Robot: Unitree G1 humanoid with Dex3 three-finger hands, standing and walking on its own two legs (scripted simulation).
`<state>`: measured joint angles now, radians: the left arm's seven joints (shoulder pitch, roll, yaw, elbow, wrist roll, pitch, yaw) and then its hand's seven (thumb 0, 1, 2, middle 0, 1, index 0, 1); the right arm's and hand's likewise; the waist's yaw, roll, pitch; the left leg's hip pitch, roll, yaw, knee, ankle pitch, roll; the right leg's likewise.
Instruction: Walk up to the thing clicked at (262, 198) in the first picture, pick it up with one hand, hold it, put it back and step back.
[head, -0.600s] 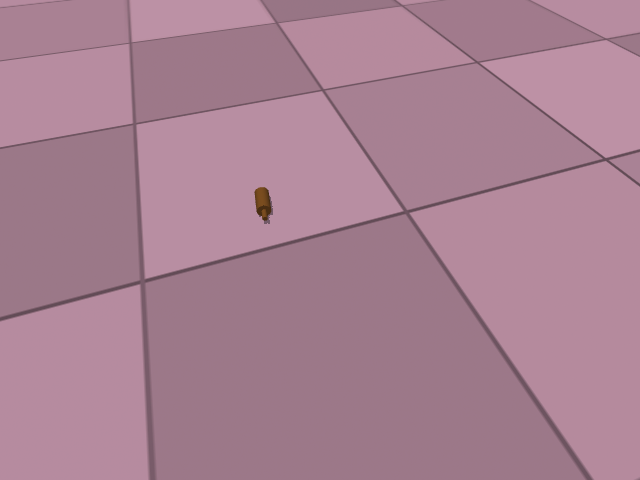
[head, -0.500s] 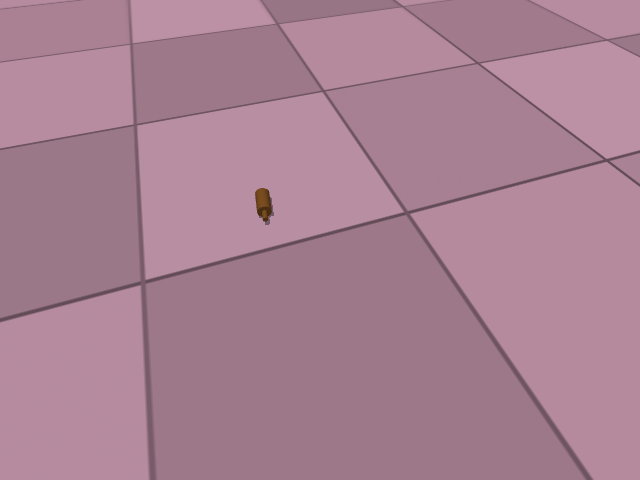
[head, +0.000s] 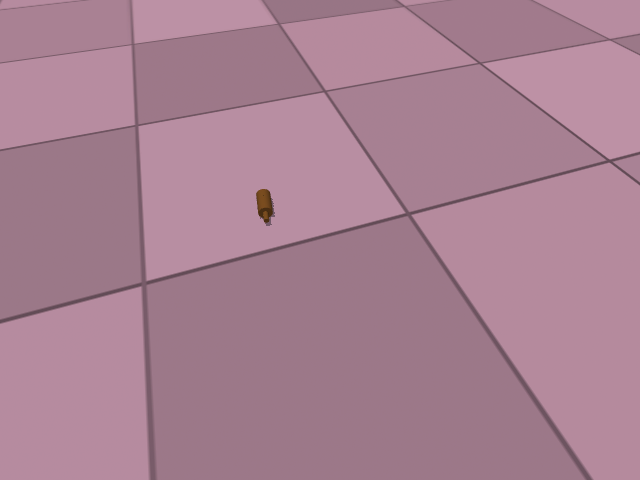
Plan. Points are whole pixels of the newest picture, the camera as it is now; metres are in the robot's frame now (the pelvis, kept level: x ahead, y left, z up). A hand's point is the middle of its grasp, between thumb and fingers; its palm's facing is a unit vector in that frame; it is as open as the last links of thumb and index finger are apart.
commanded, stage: stand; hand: left
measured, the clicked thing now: (264, 207) +1.28 +0.31 -0.75
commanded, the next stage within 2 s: walk up in 0.52 s
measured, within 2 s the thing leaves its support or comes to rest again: neither
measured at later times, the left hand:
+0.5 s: hand out of the picture +0.07 +0.25 -0.16, palm faces -0.03 -0.94 -0.34, open 7.4 cm
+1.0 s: hand (52, 390) +0.26 +0.45 -0.14, palm faces -0.34 -0.76 -0.56, open 7.4 cm
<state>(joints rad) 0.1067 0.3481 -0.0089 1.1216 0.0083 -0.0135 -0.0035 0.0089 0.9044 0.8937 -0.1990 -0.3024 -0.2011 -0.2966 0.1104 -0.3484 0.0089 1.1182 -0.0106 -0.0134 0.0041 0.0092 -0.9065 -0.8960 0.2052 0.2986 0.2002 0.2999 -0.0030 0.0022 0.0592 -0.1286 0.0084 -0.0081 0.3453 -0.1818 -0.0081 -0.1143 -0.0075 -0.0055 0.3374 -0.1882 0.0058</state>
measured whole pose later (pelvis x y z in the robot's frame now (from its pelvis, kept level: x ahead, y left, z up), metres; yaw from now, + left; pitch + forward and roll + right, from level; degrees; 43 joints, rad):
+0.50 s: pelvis +0.00 +0.00 +0.00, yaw +0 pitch -2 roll +0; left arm 0.11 0.35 -0.01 1.12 0.01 -0.01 0.00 0.01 0.90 0.89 -0.20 -0.30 -0.20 -0.30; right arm 0.11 -0.35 0.01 1.12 -0.01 -0.01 0.00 0.01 -0.91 -0.90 0.21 0.30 0.20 0.30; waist 0.00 0.00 0.06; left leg -0.12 0.01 -0.01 0.34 -0.18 -0.01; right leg -0.11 -0.01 -0.01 0.33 -0.18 0.01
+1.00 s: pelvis +0.10 +0.15 -0.02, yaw -18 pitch +0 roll +0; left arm 0.29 0.52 0.06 0.97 0.00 -0.03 0.06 0.01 0.90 0.89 -0.20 -0.30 -0.20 -0.30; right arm 0.23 -0.43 -0.10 0.77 -0.06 0.03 0.12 0.01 -0.91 -0.90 0.20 0.30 0.20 0.30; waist -0.06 0.02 0.08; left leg -0.34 0.01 0.02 0.64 -0.30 0.02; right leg -0.51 -0.04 0.05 1.10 -0.45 -0.04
